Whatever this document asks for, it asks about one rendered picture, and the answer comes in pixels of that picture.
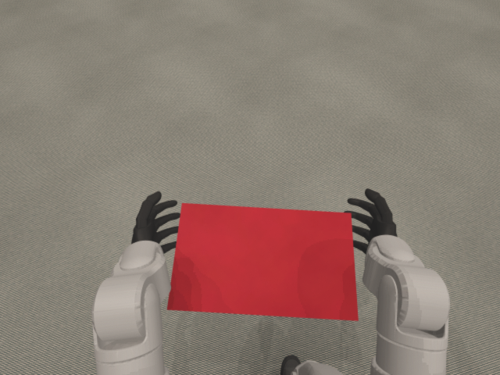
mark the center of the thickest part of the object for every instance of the right robot foot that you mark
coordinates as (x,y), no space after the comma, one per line
(288,365)

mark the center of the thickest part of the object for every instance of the right robot forearm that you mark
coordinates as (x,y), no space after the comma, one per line
(412,310)

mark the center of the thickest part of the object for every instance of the left robot hand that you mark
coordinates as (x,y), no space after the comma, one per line
(147,225)

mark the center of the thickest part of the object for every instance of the carton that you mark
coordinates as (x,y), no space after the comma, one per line
(262,261)

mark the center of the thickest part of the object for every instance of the left robot forearm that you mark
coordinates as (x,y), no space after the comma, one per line
(126,313)

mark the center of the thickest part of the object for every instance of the right robot hand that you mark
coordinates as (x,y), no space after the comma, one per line
(381,222)

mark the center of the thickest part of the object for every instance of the right robot shin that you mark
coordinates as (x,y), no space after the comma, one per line
(307,361)

